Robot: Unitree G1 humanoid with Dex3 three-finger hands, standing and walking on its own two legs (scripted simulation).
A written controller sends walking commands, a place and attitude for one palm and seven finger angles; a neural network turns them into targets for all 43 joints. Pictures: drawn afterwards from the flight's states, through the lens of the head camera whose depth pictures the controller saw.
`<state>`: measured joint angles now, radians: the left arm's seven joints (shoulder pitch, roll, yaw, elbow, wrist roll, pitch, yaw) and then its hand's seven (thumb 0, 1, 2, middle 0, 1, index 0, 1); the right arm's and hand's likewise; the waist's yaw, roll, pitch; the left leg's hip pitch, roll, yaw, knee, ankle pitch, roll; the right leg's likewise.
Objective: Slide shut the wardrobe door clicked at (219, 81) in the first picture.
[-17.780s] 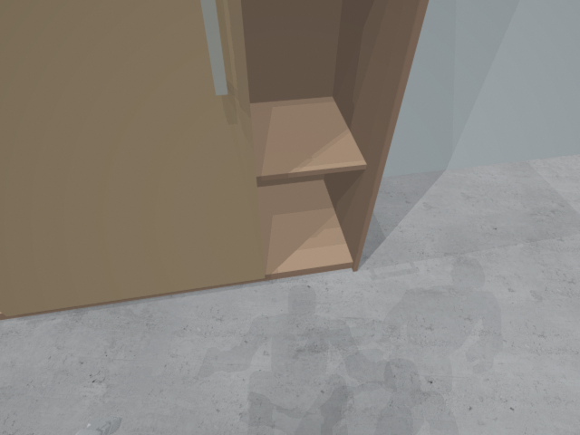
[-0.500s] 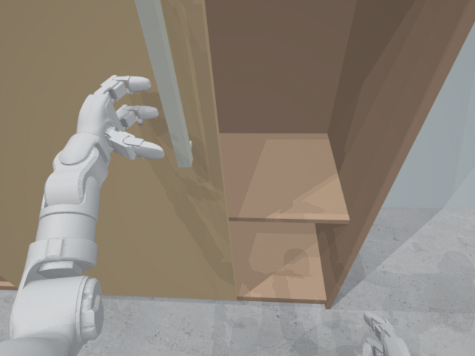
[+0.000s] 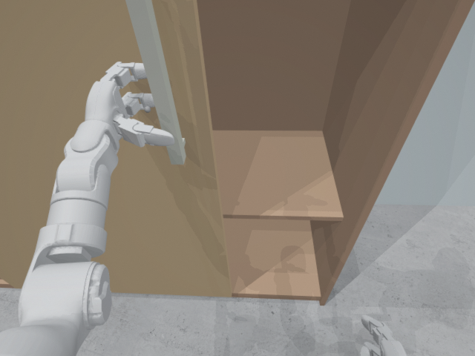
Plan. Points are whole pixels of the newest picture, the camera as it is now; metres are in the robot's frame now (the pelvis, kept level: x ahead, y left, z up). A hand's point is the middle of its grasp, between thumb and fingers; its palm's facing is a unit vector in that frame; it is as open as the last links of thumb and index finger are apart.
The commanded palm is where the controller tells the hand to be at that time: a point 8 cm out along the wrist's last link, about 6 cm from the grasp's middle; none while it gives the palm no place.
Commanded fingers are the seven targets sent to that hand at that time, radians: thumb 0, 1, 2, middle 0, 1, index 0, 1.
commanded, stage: slide the fingers in behind the handle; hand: left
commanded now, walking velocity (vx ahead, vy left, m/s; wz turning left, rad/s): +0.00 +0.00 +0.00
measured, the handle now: (162, 75) +0.48 +0.14 +0.26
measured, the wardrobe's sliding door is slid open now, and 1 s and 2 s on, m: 0.37 0.37 0.37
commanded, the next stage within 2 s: grip the handle and tug to test in 1.92 s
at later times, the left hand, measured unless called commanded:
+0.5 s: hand (151, 114) +0.42 +0.15 +0.22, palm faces -0.03 -1.00 +0.00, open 14.0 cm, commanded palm +0.39 +0.20 +0.22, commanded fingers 0.00 -0.50 0.30 -0.30 -1.20 -0.30 -1.20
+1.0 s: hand (167, 114) +0.42 +0.12 +0.23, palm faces -0.03 -1.00 +0.00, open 14.0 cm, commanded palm +0.39 +0.18 +0.22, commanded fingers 0.00 -0.50 0.30 -0.30 -1.20 -0.30 -1.20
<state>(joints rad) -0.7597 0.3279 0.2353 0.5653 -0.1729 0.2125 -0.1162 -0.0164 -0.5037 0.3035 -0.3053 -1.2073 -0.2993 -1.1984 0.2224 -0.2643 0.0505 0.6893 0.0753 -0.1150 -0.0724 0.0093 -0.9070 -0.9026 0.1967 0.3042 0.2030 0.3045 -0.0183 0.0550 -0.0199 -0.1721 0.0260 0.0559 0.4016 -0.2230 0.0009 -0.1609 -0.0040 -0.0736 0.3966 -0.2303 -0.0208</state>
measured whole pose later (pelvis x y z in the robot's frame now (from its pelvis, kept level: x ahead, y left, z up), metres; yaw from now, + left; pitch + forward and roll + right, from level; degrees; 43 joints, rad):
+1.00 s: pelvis +0.01 +0.01 +0.00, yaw +0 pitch -1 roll +0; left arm -0.69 0.22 0.17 0.42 -0.19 0.28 -0.05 -0.02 -0.50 0.30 -0.30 -1.20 -0.30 -1.20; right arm 0.19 -0.25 0.05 0.69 0.07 -0.09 -0.06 0.01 -0.91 -0.90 0.20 0.30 0.20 0.30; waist -0.01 0.06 -0.04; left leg -0.15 0.01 0.07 0.40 -0.23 0.01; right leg -0.14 -0.02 -0.06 0.39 -0.24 -0.01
